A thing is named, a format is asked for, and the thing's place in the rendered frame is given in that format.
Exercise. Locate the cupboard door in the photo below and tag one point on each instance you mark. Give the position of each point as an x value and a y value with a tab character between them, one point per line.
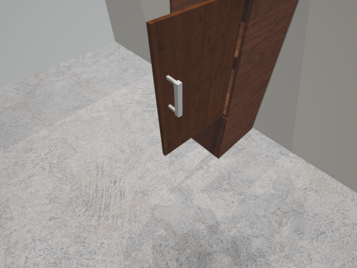
195	45

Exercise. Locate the handle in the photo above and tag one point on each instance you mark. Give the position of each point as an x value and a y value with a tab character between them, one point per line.
177	95

